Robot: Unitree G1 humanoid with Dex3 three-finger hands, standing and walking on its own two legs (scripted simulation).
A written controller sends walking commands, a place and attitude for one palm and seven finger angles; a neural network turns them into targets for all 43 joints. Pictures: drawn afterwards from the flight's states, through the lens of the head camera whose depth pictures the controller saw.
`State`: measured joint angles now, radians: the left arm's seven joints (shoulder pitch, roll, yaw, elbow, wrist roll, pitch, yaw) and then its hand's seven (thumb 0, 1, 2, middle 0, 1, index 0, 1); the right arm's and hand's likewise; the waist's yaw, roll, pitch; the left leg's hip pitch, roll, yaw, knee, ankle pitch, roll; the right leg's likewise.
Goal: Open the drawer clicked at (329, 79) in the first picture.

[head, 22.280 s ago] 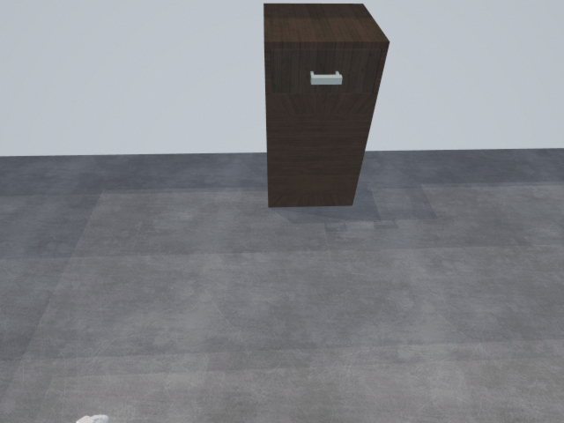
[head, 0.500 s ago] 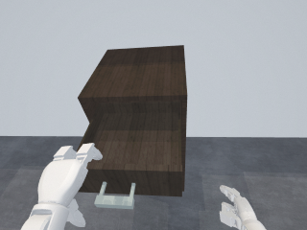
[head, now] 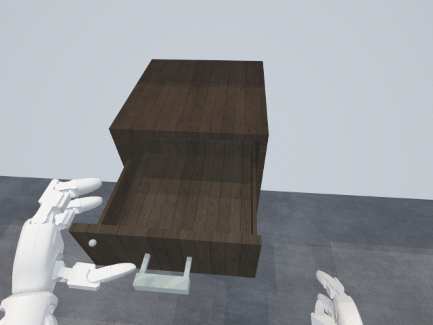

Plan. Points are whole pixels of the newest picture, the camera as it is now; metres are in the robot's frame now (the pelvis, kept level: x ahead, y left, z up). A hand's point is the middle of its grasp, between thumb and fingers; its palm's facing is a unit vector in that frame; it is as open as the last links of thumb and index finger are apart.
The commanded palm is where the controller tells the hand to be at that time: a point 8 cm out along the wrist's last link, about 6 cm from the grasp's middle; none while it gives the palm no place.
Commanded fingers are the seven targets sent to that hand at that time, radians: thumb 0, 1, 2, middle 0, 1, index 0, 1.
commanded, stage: draw the hand back to the body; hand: left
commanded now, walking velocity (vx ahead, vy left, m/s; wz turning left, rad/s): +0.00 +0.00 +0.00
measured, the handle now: (164, 271) +0.24 +0.14 -0.07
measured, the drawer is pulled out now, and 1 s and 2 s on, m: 0.30 0.30 0.30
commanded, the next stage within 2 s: step back with the hand held close in 0.66 s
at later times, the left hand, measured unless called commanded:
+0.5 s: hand (51, 240) +0.18 +0.24 +0.16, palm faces +0.40 -0.83 -0.39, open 8.3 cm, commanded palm +0.13 +0.29 +0.18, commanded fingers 0.00 0.90 0.90 -0.20 -0.30 -0.20 -0.30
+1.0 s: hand (57, 236) +0.19 +0.24 +0.16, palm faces +0.31 -0.82 -0.48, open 7.4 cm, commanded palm +0.13 +0.29 +0.18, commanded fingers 0.00 0.90 0.90 -0.20 -0.30 -0.20 -0.30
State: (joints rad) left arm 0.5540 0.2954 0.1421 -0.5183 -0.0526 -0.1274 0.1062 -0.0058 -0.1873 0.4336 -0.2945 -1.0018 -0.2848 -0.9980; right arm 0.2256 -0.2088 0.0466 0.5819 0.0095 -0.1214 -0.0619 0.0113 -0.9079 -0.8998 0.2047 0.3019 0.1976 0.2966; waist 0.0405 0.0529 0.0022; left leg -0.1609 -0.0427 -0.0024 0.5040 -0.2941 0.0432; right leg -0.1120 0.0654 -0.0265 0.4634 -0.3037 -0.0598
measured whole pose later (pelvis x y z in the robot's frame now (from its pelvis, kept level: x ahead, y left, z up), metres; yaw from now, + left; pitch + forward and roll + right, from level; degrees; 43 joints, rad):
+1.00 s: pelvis -0.01 +0.01 +0.00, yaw -1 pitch +1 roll -1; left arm 0.61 0.36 0.35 -0.51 -0.06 -0.19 0.10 0.01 0.89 0.90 -0.21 -0.30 -0.20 -0.30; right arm 0.17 -0.24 -0.01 0.57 0.03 -0.03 -0.04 0.01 -0.91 -0.90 0.21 0.30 0.20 0.30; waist 0.01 0.06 0.02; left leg -0.23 -0.04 0.02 0.47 -0.25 0.05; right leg -0.19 0.07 -0.01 0.42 -0.25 -0.05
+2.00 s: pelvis -0.15 +0.01 -0.01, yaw +2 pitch +1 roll +1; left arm 0.61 0.37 0.35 -0.64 -0.05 -0.22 0.15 0.01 0.89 0.90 -0.22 -0.30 -0.21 -0.30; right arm 0.15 -0.17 -0.01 0.60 0.00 -0.06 -0.03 0.01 -0.91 -0.90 0.21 0.30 0.20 0.30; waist 0.00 -0.04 0.04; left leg -0.49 -0.02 -0.01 0.94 -0.47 -0.02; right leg -0.44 0.00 -0.04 0.60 -0.19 -0.04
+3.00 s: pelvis -0.25 +0.01 +0.00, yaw +0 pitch +0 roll -1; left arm 0.57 0.37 0.29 -0.43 0.00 -0.21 0.11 0.01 0.89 0.90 -0.21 -0.30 -0.20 -0.30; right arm 0.18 -0.20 0.00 0.66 0.01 -0.12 -0.01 0.01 -0.91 -0.90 0.21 0.30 0.20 0.30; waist 0.01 0.02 0.01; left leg -0.31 0.00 0.00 0.53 -0.23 0.02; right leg -0.22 0.01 -0.05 0.47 -0.25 -0.01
